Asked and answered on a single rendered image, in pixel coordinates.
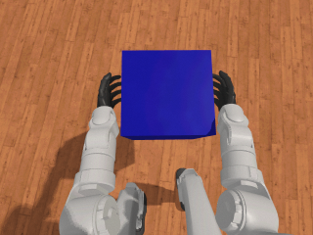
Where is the robot right foot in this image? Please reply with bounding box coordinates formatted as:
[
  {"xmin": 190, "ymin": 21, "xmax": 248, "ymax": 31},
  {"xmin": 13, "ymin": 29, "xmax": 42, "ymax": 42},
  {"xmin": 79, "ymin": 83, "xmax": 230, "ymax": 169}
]
[{"xmin": 176, "ymin": 167, "xmax": 185, "ymax": 211}]

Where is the robot right upper arm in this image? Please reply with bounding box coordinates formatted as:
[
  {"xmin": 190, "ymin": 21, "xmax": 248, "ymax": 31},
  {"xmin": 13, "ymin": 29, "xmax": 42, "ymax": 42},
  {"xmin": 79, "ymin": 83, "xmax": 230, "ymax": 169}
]
[{"xmin": 215, "ymin": 188, "xmax": 293, "ymax": 235}]

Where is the robot right hand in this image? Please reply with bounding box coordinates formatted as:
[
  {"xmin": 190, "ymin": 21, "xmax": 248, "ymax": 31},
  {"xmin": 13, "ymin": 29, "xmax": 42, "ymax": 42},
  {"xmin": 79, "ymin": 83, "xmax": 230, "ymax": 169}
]
[{"xmin": 212, "ymin": 70, "xmax": 237, "ymax": 112}]

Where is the robot left upper arm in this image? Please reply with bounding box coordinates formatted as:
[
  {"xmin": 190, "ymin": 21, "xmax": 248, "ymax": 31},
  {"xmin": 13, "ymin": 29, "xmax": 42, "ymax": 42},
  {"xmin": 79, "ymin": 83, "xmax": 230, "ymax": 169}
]
[{"xmin": 60, "ymin": 193, "xmax": 121, "ymax": 235}]

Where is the carton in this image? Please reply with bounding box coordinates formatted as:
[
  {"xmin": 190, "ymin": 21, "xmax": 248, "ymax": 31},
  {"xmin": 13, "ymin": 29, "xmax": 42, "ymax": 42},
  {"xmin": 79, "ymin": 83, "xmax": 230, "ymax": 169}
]
[{"xmin": 120, "ymin": 50, "xmax": 216, "ymax": 140}]

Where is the right robot forearm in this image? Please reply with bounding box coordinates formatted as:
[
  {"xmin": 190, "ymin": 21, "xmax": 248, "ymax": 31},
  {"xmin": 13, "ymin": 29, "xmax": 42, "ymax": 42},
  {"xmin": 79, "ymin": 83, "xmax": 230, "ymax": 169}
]
[{"xmin": 216, "ymin": 104, "xmax": 279, "ymax": 229}]

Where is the robot left foot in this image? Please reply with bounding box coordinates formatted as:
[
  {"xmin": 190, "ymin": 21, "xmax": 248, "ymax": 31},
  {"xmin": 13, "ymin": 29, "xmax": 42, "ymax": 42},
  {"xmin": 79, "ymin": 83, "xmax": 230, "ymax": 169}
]
[{"xmin": 135, "ymin": 193, "xmax": 147, "ymax": 235}]

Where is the robot left hand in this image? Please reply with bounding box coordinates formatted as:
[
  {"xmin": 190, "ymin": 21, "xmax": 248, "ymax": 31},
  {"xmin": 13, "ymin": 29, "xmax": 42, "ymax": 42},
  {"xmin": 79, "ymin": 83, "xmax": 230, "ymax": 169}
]
[{"xmin": 97, "ymin": 72, "xmax": 121, "ymax": 108}]

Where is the robot foot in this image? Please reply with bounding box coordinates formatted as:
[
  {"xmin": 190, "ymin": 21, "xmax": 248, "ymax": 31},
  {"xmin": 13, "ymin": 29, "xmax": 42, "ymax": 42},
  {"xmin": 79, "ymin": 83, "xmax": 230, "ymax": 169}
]
[
  {"xmin": 135, "ymin": 193, "xmax": 147, "ymax": 235},
  {"xmin": 176, "ymin": 167, "xmax": 185, "ymax": 211}
]

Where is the left robot forearm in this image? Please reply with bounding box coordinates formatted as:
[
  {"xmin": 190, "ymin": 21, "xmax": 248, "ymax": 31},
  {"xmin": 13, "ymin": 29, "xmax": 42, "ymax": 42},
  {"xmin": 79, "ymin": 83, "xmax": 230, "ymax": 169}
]
[{"xmin": 59, "ymin": 106, "xmax": 119, "ymax": 232}]

